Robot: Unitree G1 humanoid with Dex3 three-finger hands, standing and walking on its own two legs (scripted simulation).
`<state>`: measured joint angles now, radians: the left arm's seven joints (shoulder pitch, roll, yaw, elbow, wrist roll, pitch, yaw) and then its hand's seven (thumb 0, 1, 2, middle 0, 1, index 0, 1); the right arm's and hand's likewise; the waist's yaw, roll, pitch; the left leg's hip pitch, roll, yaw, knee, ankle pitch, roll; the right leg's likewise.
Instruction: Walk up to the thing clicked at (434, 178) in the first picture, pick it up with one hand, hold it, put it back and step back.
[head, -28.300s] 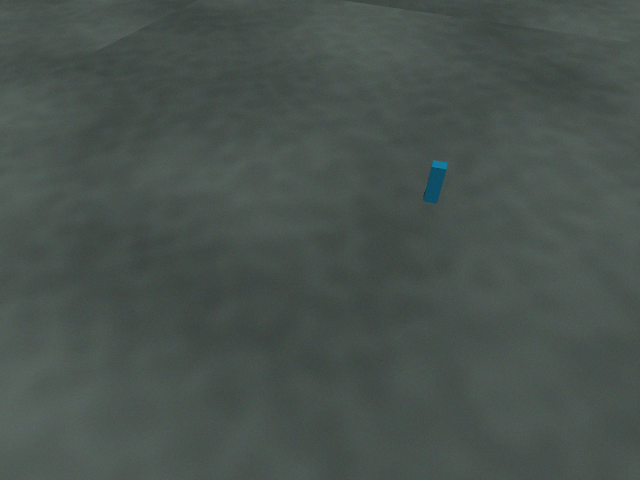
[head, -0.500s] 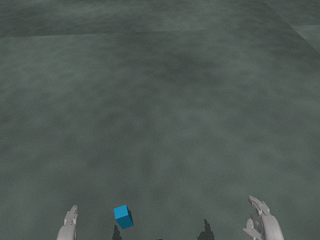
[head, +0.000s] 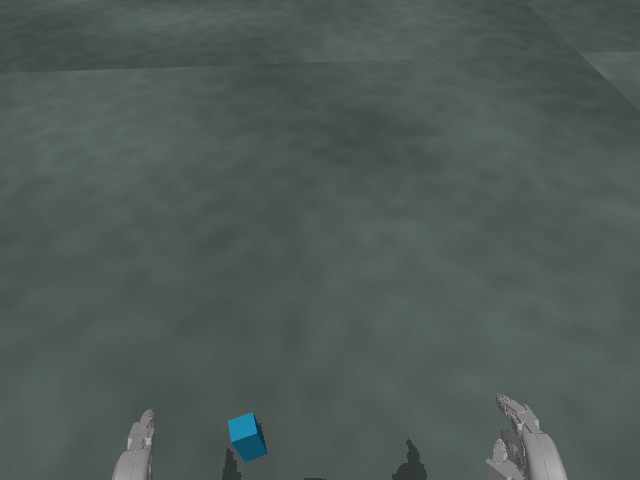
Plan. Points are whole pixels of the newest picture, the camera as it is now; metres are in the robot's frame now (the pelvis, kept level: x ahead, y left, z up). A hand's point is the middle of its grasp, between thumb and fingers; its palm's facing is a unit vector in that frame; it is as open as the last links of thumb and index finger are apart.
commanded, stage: home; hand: left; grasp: from the side
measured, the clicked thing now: (248, 438) +0.37 +0.21 -0.62
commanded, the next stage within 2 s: stand in 0.08 s
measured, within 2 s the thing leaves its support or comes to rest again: neither
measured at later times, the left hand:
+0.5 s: hand out of the picture +0.17 +0.19 -0.06, palm faces +0.06 -0.95 -0.31, open 12.7 cm
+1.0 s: hand out of the picture +0.05 +0.25 -0.11, palm faces +0.02 -0.94 -0.35, open 7.4 cm
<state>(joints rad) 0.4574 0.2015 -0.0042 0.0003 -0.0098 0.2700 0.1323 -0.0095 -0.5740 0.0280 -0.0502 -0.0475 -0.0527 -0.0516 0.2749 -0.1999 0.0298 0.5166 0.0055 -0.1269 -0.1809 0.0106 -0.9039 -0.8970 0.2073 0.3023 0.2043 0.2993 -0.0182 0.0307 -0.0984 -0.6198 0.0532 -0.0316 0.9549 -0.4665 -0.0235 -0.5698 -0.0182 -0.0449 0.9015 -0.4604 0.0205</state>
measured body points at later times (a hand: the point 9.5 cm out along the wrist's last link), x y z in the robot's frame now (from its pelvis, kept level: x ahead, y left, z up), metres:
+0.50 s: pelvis +0.00 +0.00 +0.00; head +0.02 +0.00 +0.45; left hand +0.16 +0.23 -0.04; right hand +0.16 -0.24 -0.08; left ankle +0.01 +0.13 -0.69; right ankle +0.00 -0.13 -0.69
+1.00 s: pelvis +0.00 +0.00 +0.05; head +0.00 +0.01 +0.50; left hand +0.04 +0.30 -0.09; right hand +0.07 -0.28 -0.09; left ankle +0.01 +0.13 -0.69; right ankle +0.00 -0.14 -0.69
